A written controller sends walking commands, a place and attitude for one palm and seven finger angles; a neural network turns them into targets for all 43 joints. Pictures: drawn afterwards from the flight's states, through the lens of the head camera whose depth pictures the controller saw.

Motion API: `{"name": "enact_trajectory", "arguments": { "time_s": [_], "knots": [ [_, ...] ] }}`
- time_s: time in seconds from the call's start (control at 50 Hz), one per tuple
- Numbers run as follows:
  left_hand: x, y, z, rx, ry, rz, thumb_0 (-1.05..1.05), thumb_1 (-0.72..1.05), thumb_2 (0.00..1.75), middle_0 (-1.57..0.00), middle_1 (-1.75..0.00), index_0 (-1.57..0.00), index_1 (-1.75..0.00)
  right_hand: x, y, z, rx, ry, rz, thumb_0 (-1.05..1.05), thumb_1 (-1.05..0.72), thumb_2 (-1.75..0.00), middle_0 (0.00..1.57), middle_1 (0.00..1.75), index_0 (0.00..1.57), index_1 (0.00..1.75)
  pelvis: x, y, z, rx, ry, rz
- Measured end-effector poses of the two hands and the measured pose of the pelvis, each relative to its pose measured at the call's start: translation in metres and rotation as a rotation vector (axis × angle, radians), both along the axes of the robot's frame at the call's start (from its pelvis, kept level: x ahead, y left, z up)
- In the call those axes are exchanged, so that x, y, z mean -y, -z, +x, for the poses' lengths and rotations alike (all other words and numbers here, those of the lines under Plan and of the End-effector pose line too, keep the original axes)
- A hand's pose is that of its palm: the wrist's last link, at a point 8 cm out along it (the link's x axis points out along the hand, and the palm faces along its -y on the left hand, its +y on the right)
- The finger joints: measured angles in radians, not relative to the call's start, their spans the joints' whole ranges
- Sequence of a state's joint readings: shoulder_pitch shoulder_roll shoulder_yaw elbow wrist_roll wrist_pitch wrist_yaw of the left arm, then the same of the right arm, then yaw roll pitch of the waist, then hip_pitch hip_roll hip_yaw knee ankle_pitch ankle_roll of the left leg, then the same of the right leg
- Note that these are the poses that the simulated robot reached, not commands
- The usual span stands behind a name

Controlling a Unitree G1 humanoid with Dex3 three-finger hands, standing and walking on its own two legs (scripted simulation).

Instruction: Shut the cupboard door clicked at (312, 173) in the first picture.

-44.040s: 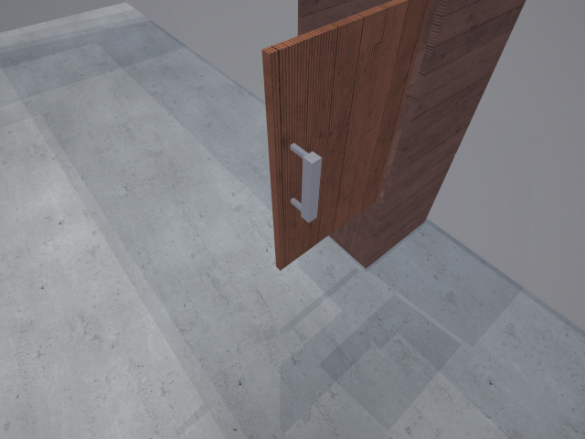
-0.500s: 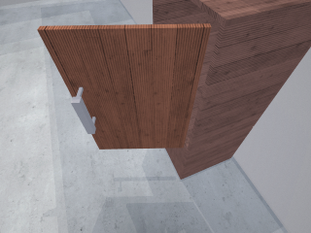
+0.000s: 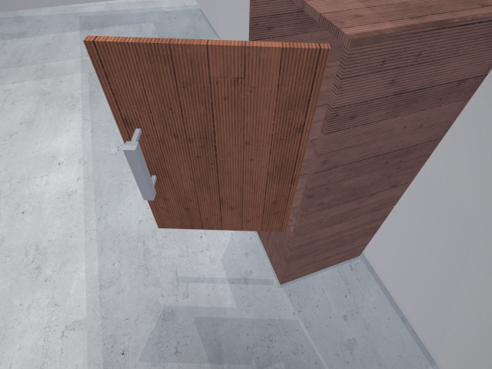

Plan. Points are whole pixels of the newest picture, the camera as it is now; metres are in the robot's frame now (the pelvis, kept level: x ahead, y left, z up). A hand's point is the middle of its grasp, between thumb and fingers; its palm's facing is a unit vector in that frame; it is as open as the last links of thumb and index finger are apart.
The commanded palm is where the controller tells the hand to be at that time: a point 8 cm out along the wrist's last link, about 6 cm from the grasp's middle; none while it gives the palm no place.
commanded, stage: look again from close up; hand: left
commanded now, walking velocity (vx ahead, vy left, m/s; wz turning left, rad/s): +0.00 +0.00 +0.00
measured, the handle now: (143, 165) +0.51 +0.27 -0.02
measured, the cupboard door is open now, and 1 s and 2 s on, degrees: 69 69 69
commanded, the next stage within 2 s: shuffle to correct the standing spot in 0.60 s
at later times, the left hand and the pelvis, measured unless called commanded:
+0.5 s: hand out of the picture +0.03 +0.22 -0.17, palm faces +0.02 -0.97 -0.23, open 7.4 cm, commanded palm none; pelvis +0.01 +0.03 +0.00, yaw +0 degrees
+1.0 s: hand out of the picture +0.03 +0.19 -0.19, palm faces +0.03 -0.98 -0.18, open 7.4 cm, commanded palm none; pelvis +0.05 +0.03 -0.01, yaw +0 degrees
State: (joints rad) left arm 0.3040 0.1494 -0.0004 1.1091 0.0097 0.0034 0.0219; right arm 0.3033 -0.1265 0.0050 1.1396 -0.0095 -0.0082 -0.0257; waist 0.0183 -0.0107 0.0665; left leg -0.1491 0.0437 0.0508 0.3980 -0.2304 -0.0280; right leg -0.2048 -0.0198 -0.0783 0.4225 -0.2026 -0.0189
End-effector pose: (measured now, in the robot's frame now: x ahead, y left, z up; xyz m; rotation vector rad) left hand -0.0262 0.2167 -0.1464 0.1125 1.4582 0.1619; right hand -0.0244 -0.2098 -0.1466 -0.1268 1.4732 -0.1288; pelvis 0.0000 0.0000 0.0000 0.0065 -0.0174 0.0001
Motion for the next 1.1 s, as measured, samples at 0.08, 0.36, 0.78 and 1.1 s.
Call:
{"name": "enact_trajectory", "arguments": {
  "time_s": [0.08, 0.36, 0.78, 1.1],
  "knots": [
    [0.004, 0.001, -0.007, -0.014, -0.008, -0.011, 0.01, 0.91, 0.90, -0.20, -0.30, -0.20, -0.30, -0.006, 0.000, -0.005, -0.013, 0.005, 0.006, 0.00, -0.91, -0.90, 0.20, 0.30, 0.20, 0.30, -0.002, 0.000, 0.000, 0.000, 0.000, 0.000],
    [-0.032, 0.000, 0.031, 0.096, 0.040, 0.037, 0.01, 0.92, 0.90, -0.20, -0.30, -0.20, -0.30, -0.027, 0.011, 0.020, 0.118, 0.007, 0.012, 0.02, -0.93, -0.90, 0.20, 0.30, 0.20, 0.30, -0.029, 0.007, 0.003, 0.004, 0.000, -0.006],
    [-0.038, 0.000, 0.046, 0.074, 0.041, 0.029, 0.01, 0.91, 0.90, -0.20, -0.29, -0.20, -0.30, -0.024, 0.006, 0.039, 0.094, -0.016, -0.008, 0.01, -0.91, -0.90, 0.20, 0.30, 0.20, 0.30, -0.033, 0.004, 0.016, 0.000, 0.008, 0.004],
    [-0.024, 0.011, 0.062, 0.004, 0.002, 0.016, 0.01, 0.91, 0.90, -0.20, -0.30, -0.20, -0.30, -0.024, 0.014, 0.069, 0.044, -0.006, -0.005, 0.00, -0.91, -0.90, 0.20, 0.30, 0.20, 0.30, -0.025, 0.013, 0.058, -0.015, 0.006, 0.003]
  ]
}}
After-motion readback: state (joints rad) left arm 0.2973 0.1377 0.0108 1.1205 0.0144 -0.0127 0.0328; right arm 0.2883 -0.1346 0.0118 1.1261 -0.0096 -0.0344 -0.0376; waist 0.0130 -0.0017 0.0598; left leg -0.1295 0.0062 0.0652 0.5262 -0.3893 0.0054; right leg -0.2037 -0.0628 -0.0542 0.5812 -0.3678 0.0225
